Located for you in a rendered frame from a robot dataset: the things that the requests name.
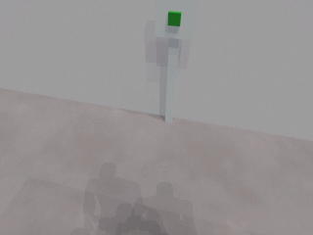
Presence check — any button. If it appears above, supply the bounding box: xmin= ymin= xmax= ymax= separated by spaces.
xmin=167 ymin=11 xmax=181 ymax=26

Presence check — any panel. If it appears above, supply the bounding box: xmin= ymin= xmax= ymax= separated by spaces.
xmin=155 ymin=0 xmax=199 ymax=123

